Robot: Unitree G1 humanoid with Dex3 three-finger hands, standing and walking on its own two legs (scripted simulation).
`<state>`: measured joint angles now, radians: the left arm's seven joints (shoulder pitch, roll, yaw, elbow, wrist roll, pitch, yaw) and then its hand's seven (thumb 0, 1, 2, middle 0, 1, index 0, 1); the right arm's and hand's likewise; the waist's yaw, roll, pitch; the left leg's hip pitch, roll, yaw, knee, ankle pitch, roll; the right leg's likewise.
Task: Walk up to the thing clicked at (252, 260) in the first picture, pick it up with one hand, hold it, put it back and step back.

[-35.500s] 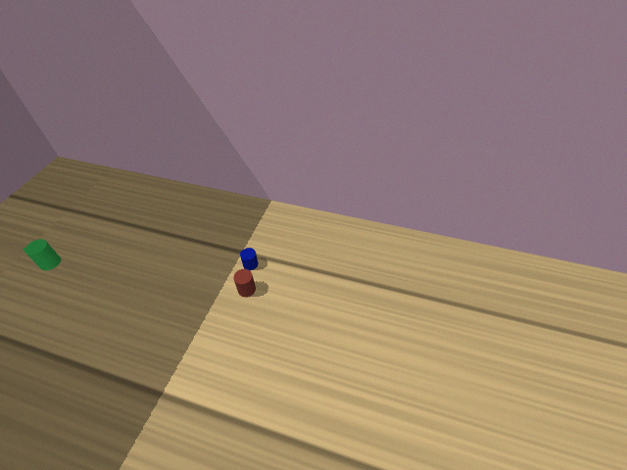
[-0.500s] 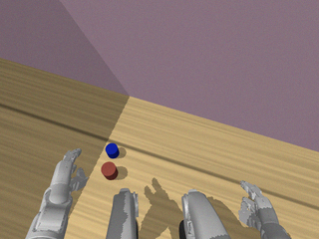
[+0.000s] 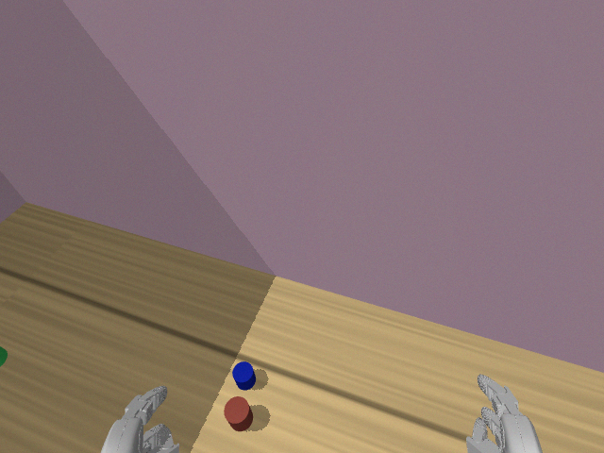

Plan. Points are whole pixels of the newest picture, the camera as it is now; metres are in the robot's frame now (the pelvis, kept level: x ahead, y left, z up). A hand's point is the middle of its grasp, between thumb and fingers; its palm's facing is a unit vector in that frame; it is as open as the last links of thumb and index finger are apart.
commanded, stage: home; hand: left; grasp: from above
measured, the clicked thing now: (244, 376) +0.49 +0.20 -0.68
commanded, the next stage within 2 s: none
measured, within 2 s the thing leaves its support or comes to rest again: neither
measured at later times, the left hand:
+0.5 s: hand out of the picture +0.16 +0.18 -0.04, palm faces +0.06 -0.98 -0.21, open 7.4 cm
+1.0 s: hand out of the picture +0.15 +0.18 -0.04, palm faces +0.05 -0.98 -0.21, open 7.4 cm
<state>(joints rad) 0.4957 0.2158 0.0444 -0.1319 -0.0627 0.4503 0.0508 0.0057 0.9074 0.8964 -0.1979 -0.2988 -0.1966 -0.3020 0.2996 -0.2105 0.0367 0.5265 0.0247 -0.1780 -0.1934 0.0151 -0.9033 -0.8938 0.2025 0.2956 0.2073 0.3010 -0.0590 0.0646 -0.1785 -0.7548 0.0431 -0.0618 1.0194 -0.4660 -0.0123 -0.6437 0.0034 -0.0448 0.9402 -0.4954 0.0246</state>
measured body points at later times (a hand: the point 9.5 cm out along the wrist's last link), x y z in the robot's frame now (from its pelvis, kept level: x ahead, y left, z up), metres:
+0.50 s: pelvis +0.00 +0.00 +0.00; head +0.01 +0.00 +0.45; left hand +0.15 +0.23 -0.03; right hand +0.16 -0.25 -0.06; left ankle +0.02 +0.12 -0.68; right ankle -0.02 -0.14 -0.68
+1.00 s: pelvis -0.01 +0.00 +0.00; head +0.01 +0.00 +0.45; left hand +0.15 +0.23 -0.03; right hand +0.15 -0.25 -0.06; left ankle +0.02 +0.12 -0.68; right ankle -0.02 -0.14 -0.68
